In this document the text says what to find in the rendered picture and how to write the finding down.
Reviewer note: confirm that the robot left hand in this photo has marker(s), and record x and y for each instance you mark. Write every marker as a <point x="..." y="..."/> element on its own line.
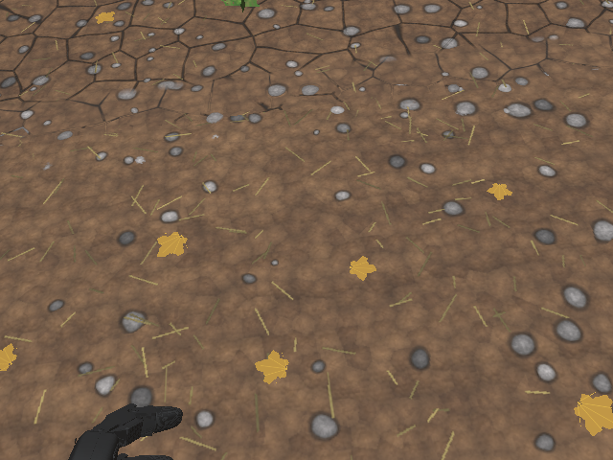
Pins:
<point x="122" y="427"/>

